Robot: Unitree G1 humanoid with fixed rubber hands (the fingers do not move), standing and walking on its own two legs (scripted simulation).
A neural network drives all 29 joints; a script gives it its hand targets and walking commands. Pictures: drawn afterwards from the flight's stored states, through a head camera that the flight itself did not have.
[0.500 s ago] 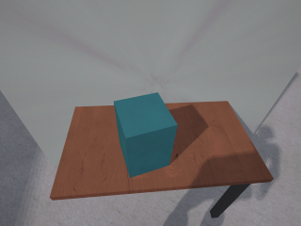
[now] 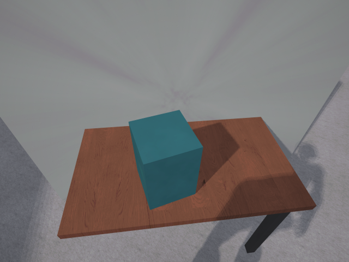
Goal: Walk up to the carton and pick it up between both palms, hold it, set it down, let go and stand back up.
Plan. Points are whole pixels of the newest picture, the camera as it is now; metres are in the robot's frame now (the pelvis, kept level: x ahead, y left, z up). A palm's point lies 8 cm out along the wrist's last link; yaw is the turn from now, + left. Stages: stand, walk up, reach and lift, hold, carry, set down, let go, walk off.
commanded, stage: stand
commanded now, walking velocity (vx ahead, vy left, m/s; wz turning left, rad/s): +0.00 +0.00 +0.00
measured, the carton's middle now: (164, 160) +0.46 +0.05 -0.06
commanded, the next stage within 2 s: none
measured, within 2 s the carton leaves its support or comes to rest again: neither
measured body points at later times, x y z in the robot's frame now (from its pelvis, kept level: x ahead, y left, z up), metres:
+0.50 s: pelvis +0.01 +0.00 +0.00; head +0.01 +0.00 +0.45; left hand +0.06 +0.22 -0.16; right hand -0.02 -0.23 -0.15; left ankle -0.04 +0.09 -0.73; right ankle +0.02 -0.14 -0.73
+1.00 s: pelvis +0.00 +0.00 +0.00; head +0.01 +0.00 +0.45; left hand +0.02 +0.22 -0.16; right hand -0.03 -0.23 -0.15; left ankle -0.04 +0.09 -0.73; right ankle +0.02 -0.14 -0.73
